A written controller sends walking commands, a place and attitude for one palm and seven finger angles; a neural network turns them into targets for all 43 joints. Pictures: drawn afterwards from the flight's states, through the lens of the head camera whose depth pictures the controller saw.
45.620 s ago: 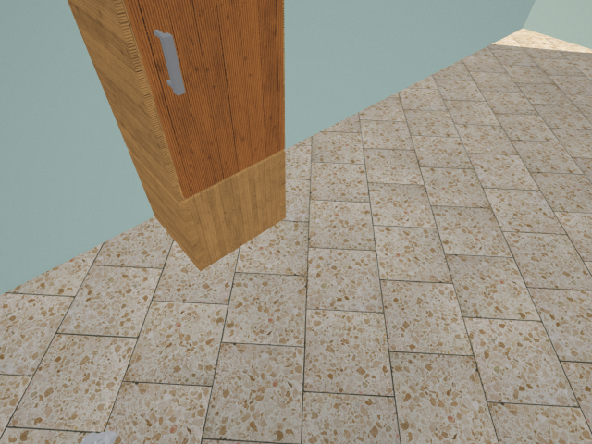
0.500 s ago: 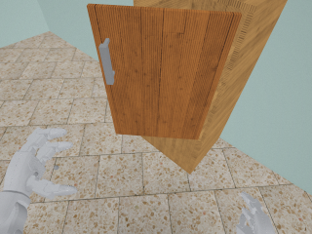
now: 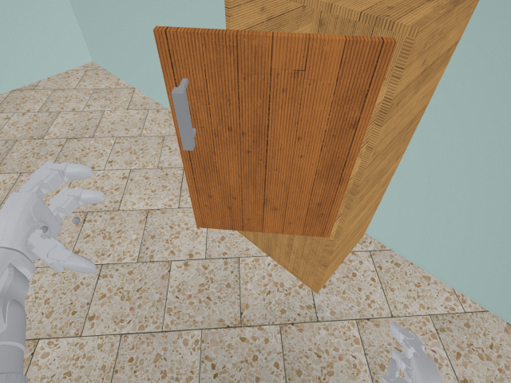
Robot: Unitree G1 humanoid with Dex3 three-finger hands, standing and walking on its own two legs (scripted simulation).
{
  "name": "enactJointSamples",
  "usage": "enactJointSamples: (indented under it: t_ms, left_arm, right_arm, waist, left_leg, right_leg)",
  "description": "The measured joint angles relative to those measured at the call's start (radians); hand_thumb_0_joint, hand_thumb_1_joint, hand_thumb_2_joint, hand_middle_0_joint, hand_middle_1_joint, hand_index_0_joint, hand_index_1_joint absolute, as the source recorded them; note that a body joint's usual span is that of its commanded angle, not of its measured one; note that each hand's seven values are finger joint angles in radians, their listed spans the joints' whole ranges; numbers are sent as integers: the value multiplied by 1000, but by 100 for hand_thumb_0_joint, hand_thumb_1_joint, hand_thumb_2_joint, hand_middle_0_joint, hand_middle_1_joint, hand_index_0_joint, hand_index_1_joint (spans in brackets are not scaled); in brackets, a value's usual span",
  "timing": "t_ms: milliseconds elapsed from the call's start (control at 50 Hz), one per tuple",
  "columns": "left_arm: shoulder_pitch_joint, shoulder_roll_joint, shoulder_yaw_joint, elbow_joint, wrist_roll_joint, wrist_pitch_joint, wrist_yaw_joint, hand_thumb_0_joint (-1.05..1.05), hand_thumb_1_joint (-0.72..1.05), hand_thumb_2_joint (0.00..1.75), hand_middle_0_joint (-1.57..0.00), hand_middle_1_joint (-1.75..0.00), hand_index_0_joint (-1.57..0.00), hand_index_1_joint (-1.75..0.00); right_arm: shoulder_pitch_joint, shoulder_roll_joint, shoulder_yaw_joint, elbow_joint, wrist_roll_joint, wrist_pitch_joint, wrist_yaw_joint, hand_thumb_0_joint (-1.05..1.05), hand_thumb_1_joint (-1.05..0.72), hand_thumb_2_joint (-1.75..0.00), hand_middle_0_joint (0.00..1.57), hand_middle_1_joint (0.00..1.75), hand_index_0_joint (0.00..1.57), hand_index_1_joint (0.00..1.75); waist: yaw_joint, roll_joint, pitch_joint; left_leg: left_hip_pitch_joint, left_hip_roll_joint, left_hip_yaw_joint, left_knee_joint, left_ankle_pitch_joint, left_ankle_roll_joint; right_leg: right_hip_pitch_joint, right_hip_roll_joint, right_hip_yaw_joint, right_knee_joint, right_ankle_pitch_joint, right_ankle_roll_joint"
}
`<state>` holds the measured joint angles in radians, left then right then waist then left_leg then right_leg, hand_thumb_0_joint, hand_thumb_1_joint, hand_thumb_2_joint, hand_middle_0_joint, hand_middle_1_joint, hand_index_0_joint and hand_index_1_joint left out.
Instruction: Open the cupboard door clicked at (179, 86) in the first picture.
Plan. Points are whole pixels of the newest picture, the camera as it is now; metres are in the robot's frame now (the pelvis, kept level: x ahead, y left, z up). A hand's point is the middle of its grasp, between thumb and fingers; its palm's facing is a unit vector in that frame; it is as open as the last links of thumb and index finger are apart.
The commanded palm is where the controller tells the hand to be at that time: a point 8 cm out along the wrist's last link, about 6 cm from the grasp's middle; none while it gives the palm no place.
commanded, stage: raise the hand with hooked fingers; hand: left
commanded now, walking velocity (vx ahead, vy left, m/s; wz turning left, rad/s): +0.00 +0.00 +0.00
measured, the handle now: (186, 115) +0.58 +0.19 +0.11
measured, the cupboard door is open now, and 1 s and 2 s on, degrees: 37 37 37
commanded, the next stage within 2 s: move the hooked fingers beside the handle in 0.42 s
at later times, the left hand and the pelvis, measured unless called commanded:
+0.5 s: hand (94, 223) +0.29 +0.25 +0.12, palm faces +0.04 -1.00 -0.03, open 14.0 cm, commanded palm +0.26 +0.30 +0.13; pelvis +0.00 -0.02 +0.00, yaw +0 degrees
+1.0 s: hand (119, 184) +0.37 +0.25 +0.12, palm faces +0.01 -1.00 -0.01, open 14.0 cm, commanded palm +0.35 +0.30 +0.12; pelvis -0.01 -0.02 +0.00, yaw -1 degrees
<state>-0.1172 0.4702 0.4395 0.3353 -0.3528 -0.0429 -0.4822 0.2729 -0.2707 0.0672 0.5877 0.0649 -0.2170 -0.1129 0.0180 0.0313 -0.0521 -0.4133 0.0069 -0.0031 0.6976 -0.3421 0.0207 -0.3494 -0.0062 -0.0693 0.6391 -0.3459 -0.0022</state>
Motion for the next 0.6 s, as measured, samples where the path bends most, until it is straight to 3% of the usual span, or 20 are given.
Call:
enactJointSamples:
  t_ms: [280,600]
  left_arm:
    - [43,-41,0,-27,11,-21,20,-1,-50,30,-30,-120,-30,-120]
    - [1,-37,-11,47,10,-30,8,-1,-50,30,-30,-120,-30,-120]
  right_arm:
    - [11,-7,-22,-3,-2,13,6,1,-90,-90,20,30,21,30]
    - [-7,-3,-14,5,5,18,-6,1,-90,-90,20,30,21,30]
  waist:
    - [-7,-2,-2]
    - [-1,11,-2]
  left_leg:
    - [20,11,7,-26,6,-12]
    - [24,17,-2,-33,19,-25]
  right_leg:
    - [9,11,8,-11,1,-11]
    - [8,17,-1,-5,4,-24]
